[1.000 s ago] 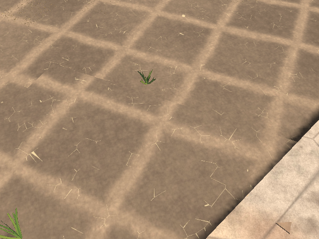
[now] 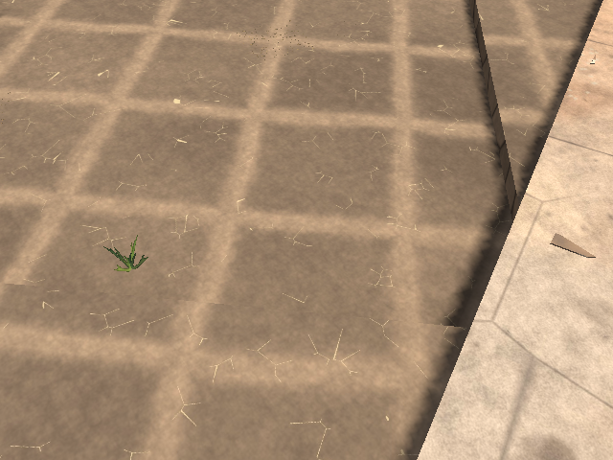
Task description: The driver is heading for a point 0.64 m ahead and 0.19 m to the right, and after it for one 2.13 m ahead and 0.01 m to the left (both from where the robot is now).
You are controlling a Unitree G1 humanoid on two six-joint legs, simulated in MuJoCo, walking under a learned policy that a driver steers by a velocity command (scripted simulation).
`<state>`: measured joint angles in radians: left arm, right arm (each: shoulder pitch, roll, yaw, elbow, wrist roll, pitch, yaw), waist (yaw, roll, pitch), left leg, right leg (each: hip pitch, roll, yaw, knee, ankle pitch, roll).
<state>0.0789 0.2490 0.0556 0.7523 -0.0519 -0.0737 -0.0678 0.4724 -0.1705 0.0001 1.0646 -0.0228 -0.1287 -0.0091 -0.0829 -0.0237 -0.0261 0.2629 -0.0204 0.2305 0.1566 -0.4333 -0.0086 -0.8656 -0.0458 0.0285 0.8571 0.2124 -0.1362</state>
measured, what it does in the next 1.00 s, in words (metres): goes down, turning right: right foot, then left foot 0.13 m lower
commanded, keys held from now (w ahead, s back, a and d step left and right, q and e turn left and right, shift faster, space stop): w+e+shift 0.56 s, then w+q+shift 0.44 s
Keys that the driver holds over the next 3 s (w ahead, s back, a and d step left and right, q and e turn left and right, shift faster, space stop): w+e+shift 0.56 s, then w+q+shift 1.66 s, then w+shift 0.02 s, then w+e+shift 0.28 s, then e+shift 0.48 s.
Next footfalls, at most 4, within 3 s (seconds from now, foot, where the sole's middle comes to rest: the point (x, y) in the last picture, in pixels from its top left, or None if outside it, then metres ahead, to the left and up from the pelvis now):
0.10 right None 0.27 -0.12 -0.75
0.48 left None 0.58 0.08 -0.88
0.86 right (419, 399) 0.71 -0.33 -0.88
1.34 left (371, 266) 1.21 -0.30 -0.96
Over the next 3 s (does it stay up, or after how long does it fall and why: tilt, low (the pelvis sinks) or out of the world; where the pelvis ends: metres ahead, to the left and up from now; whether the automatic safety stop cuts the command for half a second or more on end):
stays up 2.15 0.22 -0.19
